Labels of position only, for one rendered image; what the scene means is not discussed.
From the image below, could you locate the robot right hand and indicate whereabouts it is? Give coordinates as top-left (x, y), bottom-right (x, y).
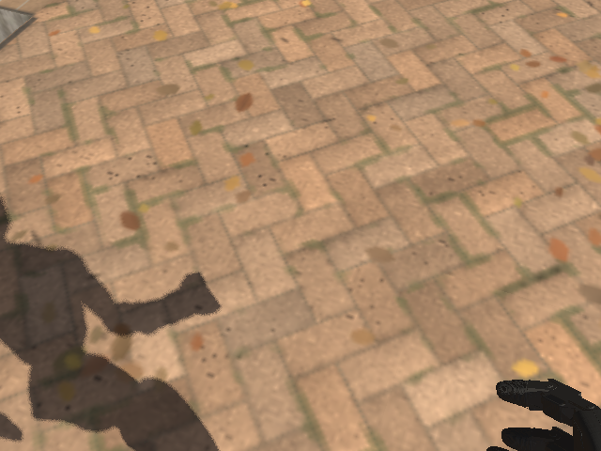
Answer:
top-left (486, 379), bottom-right (601, 451)

